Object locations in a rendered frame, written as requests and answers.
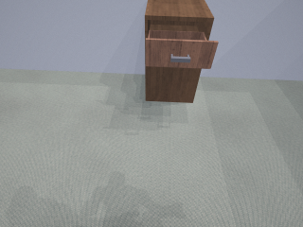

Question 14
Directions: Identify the drawer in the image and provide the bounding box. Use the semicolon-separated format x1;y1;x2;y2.
146;30;219;69

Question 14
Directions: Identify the cabinet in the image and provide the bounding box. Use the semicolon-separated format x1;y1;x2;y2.
145;0;214;103

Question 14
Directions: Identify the handle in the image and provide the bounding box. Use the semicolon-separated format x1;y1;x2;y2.
170;54;191;63

